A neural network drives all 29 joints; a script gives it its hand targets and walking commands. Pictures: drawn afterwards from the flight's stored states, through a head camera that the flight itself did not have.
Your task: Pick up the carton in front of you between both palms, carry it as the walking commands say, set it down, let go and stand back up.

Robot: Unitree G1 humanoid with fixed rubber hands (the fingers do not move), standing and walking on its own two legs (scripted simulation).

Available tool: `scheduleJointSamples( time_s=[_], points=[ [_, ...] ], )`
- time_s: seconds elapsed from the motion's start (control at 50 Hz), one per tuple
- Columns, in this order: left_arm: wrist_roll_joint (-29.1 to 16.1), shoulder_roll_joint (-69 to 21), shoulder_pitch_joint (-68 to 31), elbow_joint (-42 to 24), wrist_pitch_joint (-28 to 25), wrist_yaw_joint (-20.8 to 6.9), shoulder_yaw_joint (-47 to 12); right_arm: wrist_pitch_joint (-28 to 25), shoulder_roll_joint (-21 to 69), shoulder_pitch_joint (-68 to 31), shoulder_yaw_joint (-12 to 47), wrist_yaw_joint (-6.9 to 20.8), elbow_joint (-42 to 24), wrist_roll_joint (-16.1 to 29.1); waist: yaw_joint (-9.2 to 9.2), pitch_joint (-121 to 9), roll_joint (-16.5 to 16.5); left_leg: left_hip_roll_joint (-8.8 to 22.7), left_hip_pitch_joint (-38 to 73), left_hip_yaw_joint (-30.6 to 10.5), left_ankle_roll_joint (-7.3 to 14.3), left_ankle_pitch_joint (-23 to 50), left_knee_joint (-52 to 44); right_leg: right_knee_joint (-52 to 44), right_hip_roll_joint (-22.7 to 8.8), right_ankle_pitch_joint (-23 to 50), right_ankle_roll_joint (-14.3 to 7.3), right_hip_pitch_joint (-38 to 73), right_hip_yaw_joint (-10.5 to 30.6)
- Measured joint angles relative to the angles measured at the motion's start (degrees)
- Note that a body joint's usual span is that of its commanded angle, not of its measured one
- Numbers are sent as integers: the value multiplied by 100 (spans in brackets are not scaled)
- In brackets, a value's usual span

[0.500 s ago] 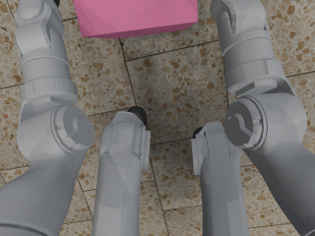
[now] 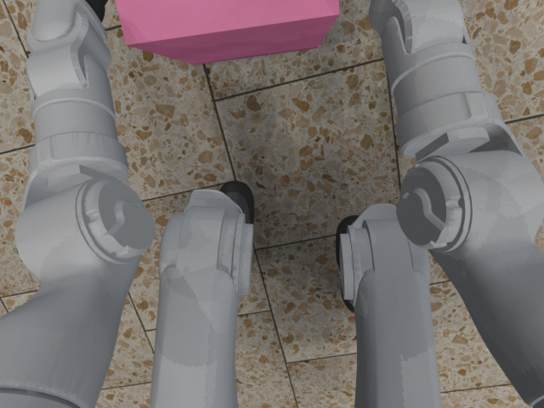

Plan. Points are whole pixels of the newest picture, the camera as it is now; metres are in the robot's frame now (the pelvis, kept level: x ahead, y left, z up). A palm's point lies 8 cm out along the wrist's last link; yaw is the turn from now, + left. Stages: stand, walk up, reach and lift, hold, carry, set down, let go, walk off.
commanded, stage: set down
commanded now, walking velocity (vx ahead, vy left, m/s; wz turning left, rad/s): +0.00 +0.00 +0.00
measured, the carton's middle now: out of the picture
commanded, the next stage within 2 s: let go in 1.40 s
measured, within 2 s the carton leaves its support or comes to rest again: neither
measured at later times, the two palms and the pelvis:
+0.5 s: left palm (36, 7) +0.48 +0.32 -0.17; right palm out of the picture +0.56 -0.03 -0.15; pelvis -0.04 +0.01 -0.02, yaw +0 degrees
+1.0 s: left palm out of the picture +0.47 +0.32 -0.01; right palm out of the picture +0.57 -0.05 -0.01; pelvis -0.01 +0.01 +0.10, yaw +1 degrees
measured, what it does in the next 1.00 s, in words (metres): rises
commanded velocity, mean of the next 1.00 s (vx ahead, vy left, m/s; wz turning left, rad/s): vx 0.00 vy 0.00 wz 0.00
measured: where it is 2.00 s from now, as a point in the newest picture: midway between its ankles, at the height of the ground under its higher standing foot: (294, 263)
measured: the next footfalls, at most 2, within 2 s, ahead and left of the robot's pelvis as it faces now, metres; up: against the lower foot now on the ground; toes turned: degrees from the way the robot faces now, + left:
none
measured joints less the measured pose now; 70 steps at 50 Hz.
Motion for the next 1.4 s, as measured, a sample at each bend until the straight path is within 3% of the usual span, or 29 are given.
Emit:
scheduleJointSamples(
  time_s=[0.1,0.14,0.22,0.26,0.36,0.44,0.54,0.62,0.76,0.86,1.0,1.08,1.2,1.4],
  points=[
    [23,117,-5,610,-99,-37,-92,50,-207,22,358,24,289,27,38,239,36,8,97,-9,-26,13,101,117,-26,12,-21,82,-37],
    [-136,195,42,1012,-273,142,-234,46,-395,108,769,-75,448,237,66,429,44,28,165,-3,-28,26,119,136,-41,34,-23,139,-48],
    [-891,518,201,1236,-684,623,-607,-54,-755,272,1530,-375,376,1014,31,838,0,149,244,98,48,104,136,174,-172,130,-62,183,-94],
    [-1312,796,163,1244,-806,739,-920,-36,-931,260,1746,-440,309,1375,-2,1030,-27,225,256,164,133,169,180,229,-254,191,-92,188,-130],
    [-2126,1271,-261,1197,-762,741,-1580,129,-1263,96,2200,-521,47,2102,-15,1406,-44,326,331,238,293,317,366,412,-319,310,-69,289,-157],
    [-2430,1315,-697,1168,-511,719,-1932,293,-1359,-193,2327,-607,-207,2351,16,1539,40,288,421,254,380,456,393,426,-385,392,3,446,-158],
    [-2418,1093,-799,780,-150,893,-2175,547,-1306,-344,2035,-686,-310,2076,66,1393,35,127,672,245,401,562,157,201,-543,388,6,788,-179],
    [-2232,890,-554,639,104,1047,-2249,699,-1205,-212,1514,-607,30,1730,150,926,-45,22,941,206,358,527,-209,-181,-625,339,-56,1088,-216],
    [-1904,651,-140,733,84,1007,-2110,522,-1142,70,695,-416,666,1280,172,-219,-56,-91,1050,90,265,455,-808,-844,-660,297,-136,1226,-301],
    [-1767,521,247,567,-15,879,-1843,392,-1081,378,909,-371,486,1282,75,-791,16,-61,1024,33,245,431,-1160,-1269,-604,360,-154,1180,-323],
    [-1623,373,1068,-417,233,758,-1463,734,-872,1220,1191,-545,-767,1331,59,-1089,44,-22,1387,83,238,499,-1900,-2022,-533,546,-154,1448,-202],
    [-1694,529,1193,-712,433,614,-1423,994,-825,1341,1227,-599,-1148,1304,106,-1147,29,-58,1745,99,228,613,-2417,-2517,-558,675,-167,1774,-150],
    [-1804,648,1276,-673,531,429,-1552,1079,-659,1419,946,-522,-1025,1049,79,-1475,-50,-144,2276,39,220,776,-3159,-3289,-642,836,-186,2329,-171],
    [-1259,176,1698,-638,300,445,-1455,641,-592,1874,514,-193,-719,838,-94,-1759,-17,-154,3317,-37,302,1162,-4525,-4845,-676,1342,-131,3426,-166]
  ],
)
